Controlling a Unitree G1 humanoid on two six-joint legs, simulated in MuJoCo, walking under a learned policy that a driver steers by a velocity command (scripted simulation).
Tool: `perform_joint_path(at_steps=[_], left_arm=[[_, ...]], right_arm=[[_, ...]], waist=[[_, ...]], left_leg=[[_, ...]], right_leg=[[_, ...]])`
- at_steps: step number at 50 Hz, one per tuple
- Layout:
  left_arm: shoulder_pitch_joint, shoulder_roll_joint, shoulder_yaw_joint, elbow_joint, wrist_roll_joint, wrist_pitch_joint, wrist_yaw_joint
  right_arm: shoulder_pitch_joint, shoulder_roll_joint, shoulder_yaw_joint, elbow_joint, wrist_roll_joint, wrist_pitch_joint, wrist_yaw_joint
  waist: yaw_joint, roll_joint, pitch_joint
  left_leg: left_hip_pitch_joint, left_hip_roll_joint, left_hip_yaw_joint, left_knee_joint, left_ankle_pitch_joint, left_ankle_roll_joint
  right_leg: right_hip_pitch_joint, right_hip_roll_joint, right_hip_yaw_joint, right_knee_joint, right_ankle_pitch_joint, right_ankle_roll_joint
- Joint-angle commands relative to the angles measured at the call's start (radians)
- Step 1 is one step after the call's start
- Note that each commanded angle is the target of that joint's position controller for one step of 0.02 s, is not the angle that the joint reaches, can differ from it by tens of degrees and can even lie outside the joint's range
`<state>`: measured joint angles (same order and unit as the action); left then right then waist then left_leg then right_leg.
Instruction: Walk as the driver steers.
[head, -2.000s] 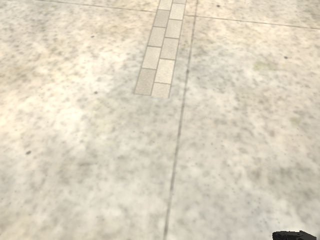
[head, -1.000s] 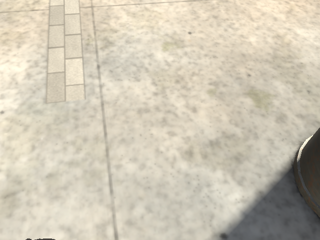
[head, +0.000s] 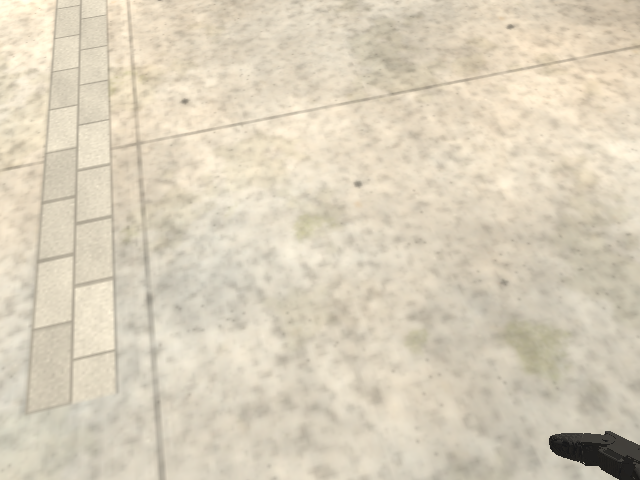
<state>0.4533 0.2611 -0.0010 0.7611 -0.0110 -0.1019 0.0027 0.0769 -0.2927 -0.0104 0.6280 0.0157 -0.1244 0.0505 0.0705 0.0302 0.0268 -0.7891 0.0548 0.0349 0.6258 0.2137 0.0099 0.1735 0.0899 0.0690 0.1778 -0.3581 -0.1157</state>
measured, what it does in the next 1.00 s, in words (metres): walks ahead, turning left: left foot, then right foot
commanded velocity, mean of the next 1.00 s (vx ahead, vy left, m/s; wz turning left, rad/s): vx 0.53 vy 0.00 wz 0.37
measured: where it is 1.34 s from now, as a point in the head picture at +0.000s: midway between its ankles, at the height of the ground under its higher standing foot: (359, 377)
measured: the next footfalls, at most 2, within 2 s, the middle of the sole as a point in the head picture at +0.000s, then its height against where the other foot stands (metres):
left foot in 0.12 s outside the picture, level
right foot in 0.52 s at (398, 343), level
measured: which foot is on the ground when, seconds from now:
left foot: up 0.00-0.10, down 0.12-0.52, up 0.54-0.90, down 0.92-1.00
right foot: down 0.00-0.12, up 0.14-0.50, down 0.52-1.00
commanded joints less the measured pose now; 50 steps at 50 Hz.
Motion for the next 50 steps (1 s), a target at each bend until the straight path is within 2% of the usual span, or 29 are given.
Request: perform_joint_path(at_steps=[1,3,4,5,6,7,8,9,10,11,13,15,18,20,23,25,26,27,28,29,31,33,35,38,44,46,47,49,50], left_arm=[[0.036,0.182,0.046,0.007,0.004,-0.011,0.012],[0.05,0.212,0.057,0.022,0.033,0.01,0.029],[0.034,0.226,0.064,0.019,0.053,0.022,0.043],[-0.015,0.241,0.07,0.006,0.076,0.035,0.052],[-0.146,0.269,0.079,-0.033,0.083,0.043,0.057],[-0.11,0.115,0.042,-0.073,0.1,0.033,0.048],[-0.019,0.102,0.014,-0.12,-0.001,-0.012,0.018],[-0.157,0.181,0.027,-0.145,-0.033,-0.05,0.001],[-0.238,0.181,0.021,-0.188,-0.037,-0.072,-0.004],[-0.275,0.136,0.007,-0.201,-0.001,-0.084,-0.01],[-0.217,0.116,0.008,-0.184,0.031,-0.068,-0.012],[-0.224,0.123,0.012,-0.194,0.038,-0.047,-0.003],[-0.407,0.073,-0.007,-0.269,0.068,-0.047,0.002],[-0.435,0.055,0.001,-0.28,0.053,-0.051,-0.006],[-0.449,0.102,0.034,-0.284,0.035,-0.046,0.002],[-0.323,0.141,0.066,-0.26,0.045,-0.053,0.002],[-0.145,0.165,0.075,-0.216,0.061,-0.056,0.002],[-0.06,0.208,0.071,-0.198,0.086,-0.052,-0.002],[-0.029,0.203,0.075,-0.176,0.072,-0.04,-0.023],[-0.067,0.182,0.083,-0.174,0.047,-0.021,-0.027],[-0.223,0.081,0.044,-0.184,0.035,0.007,-0.018],[-0.241,0.087,0.043,-0.13,0.042,0.009,-0.017],[-0.275,0.071,0.042,-0.094,0.041,0.001,-0.021],[-0.293,0.097,0.049,-0.054,0.035,0.005,-0.022],[-0.297,0.103,0.041,-0.015,0.016,0.038,-0.01],[-0.237,0.049,0.018,0.007,0.029,0.047,-0.009],[-0.153,0.063,0.025,0.013,0.033,0.049,-0.01],[-0.205,0.064,0.026,0.022,0.037,0.064,0.002],[-0.206,0.068,0.029,0.028,0.044,0.07,0.007]], right_arm=[[-0.186,-0.064,-0.018,-0.111,0.024,-0.02,0.026],[-0.162,-0.09,-0.034,-0.119,0.026,-0.021,0.036],[-0.052,-0.119,-0.048,-0.095,0.032,-0.01,0.034],[0.15,-0.159,-0.069,-0.041,0.041,0.008,0.024],[0.456,-0.192,-0.088,0.039,0.046,0.024,0.008],[0.589,-0.201,-0.079,0.1,0.023,0.035,-0.001],[0.538,-0.22,-0.095,0.078,0.002,0.026,-0.007],[0.494,-0.161,-0.095,0.051,-0.011,0.031,-0.031],[0.44,-0.147,-0.085,0.043,-0.024,0.026,-0.037],[0.369,-0.117,-0.073,0.033,-0.023,0.019,-0.028],[0.239,-0.113,-0.072,-0.006,-0.026,0.019,-0.035],[0.21,-0.1,-0.069,-0.001,0.002,0.024,-0.038],[0.208,-0.143,-0.083,0.031,0.03,0.019,-0.058],[0.351,-0.147,-0.087,0.097,0.041,0.024,-0.062],[0.419,-0.107,-0.079,0.148,0.033,0.057,-0.073],[0.367,-0.131,-0.09,0.127,0.021,0.073,-0.08],[0.318,-0.096,-0.078,0.096,0.006,0.073,-0.078],[0.49,0.038,-0.041,0.097,-0.019,0.068,-0.067],[0.676,-0.017,-0.026,0.131,0.01,0.065,-0.053],[0.639,-0.086,-0.038,0.171,0.025,0.082,-0.053],[0.343,-0.137,-0.053,0.102,0.006,0.099,-0.073],[0.289,-0.08,-0.041,0.066,0.003,0.111,-0.077],[0.308,-0.022,-0.025,0.077,-0.006,0.117,-0.088],[0.286,-0.022,-0.018,0.083,-0.015,0.131,-0.103],[0.172,-0.055,-0.028,0.065,-0.031,0.163,-0.095],[0.157,-0.075,-0.027,0.049,-0.044,0.154,-0.097],[0.111,-0.154,-0.045,0.047,-0.037,0.153,-0.096],[0.078,-0.05,-0.023,0.048,-0.038,0.139,-0.082],[0.07,-0.047,-0.02,0.052,-0.035,0.129,-0.075]], waist=[[0.017,-0.113,0.109],[-0.03,-0.163,0.027],[-0.095,-0.197,-0.039],[-0.194,-0.212,-0.137],[-0.36,-0.157,-0.217],[-0.308,0.213,-0.313],[-0.229,0.328,-0.509],[-0.274,0.125,-0.363],[-0.219,-0.009,-0.224],[-0.141,-0.178,-0.093],[-0.031,-0.142,0.032],[0.001,-0.112,0.082],[-0.06,-0.075,0.145],[-0.132,-0.022,0.061],[-0.151,0.067,-0.004],[-0.047,0.107,-0.107],[0.036,0.104,-0.215],[-0.034,-0.227,-0.389],[-0.062,-0.403,-0.592],[-0.028,-0.281,-0.577],[-0.023,-0.023,-0.262],[-0.077,-0.077,-0.168],[-0.114,-0.106,-0.153],[-0.12,-0.136,-0.203],[-0.103,-0.132,-0.082],[-0.093,-0.059,-0.035],[-0.013,0.092,-0.025],[-0.032,0.103,-0.001],[-0.026,0.097,0.008]], left_leg=[[0.201,-0.1,0.067,-0.11,0.05,0.053],[0.237,-0.185,0.121,-0.088,-0.069,0.09],[0.328,-0.213,0.139,-0.052,-0.133,0.107],[0.502,-0.212,0.129,-0.001,-0.158,0.124],[0.8,-0.142,0.036,-0.065,-0.097,0.176],[1.259,0.01,-0.232,0.108,-0.239,0.298],[1.459,0.227,-0.881,-0.164,-0.806,0.48],[1.338,0.195,-0.929,-0.31,-0.941,0.405],[1.161,0.185,-0.875,-0.351,-0.855,0.372],[0.913,0.134,-0.806,-0.404,-0.755,0.348],[0.604,0.039,-0.666,-0.453,-0.609,0.362],[0.428,-0.016,-0.548,-0.474,-0.506,0.349],[0.183,-0.117,-0.321,-0.43,-0.169,0.264],[0.195,-0.105,-0.331,-0.385,-0.209,0.199],[0.48,-0.094,-0.371,-0.227,-0.176,0.138],[0.592,-0.091,-0.359,-0.005,0.051,0.059],[0.564,-0.11,-0.326,0.227,-0.032,0.012],[0.335,-0.228,-0.275,0.636,-0.849,-0.046],[0.199,-0.211,-0.333,0.876,-0.933,-0.06],[0.159,-0.141,-0.328,0.946,-0.847,-0.072],[0.141,-0.075,-0.187,0.809,-0.726,-0.087],[0.231,-0.029,-0.163,0.632,-0.691,-0.072],[0.337,-0.019,-0.129,0.439,-0.657,-0.073],[0.479,-0.023,-0.112,0.226,-0.534,-0.07],[0.648,-0.028,-0.088,-0.049,-0.391,0.001],[0.71,0.041,-0.167,-0.18,-0.319,0.047],[0.622,0.082,-0.227,-0.197,-0.392,0.092],[0.439,0.037,-0.211,-0.274,-0.654,0.073],[0.414,0.027,-0.209,-0.278,-0.648,0.061]], right_leg=[[-0.177,-0.222,-0.061,-0.065,0.775,0.018],[-0.023,-0.248,-0.091,0.086,1.265,0.071],[0.014,-0.266,-0.099,0.233,1.519,0.09],[-0.003,-0.274,-0.105,0.45,1.681,0.106],[-0.178,-0.256,-0.14,0.814,1.695,0.139],[-0.685,-0.093,-0.058,1.344,0.332,0.175],[-0.962,0.024,0.108,1.563,-0.189,0.198],[-1.041,-0.034,0.152,1.478,-0.066,0.137],[-1.035,-0.07,0.151,1.399,-0.038,0.113],[-0.964,-0.089,0.124,1.285,0.012,0.075],[-0.859,-0.132,0.13,1.157,0.031,0.084],[-0.798,-0.165,0.089,0.978,0.044,0.12],[-0.58,-0.129,-0.038,0.566,0.372,0.164],[-0.405,-0.065,-0.063,0.435,0.653,0.176],[-0.426,-0.044,-0.033,0.299,0.622,0.163],[-0.305,-0.046,-0.038,0.255,0.652,0.122],[-0.145,-0.147,0.017,0.312,0.807,0.082],[0.171,-0.453,0.323,0.46,1.375,-0.074],[0.336,-0.602,0.661,0.413,1.259,-0.198],[0.278,-0.559,0.643,0.348,0.926,-0.203],[-0.088,-0.4,0.363,0.265,0.844,-0.131],[-0.266,-0.318,0.246,0.209,0.898,-0.097],[-0.357,-0.279,0.147,0.176,1.016,-0.096],[-0.398,-0.275,0.078,0.156,1.056,-0.112],[-0.577,-0.255,0.106,0.081,0.124,-0.063],[-0.637,-0.188,0.093,0.128,-0.073,0.022],[-0.607,-0.101,0.009,0.164,-0.082,0.063],[-0.434,-0.082,-0.044,0.229,0.058,0.103],[-0.409,-0.086,-0.045,0.244,0.083,0.112]])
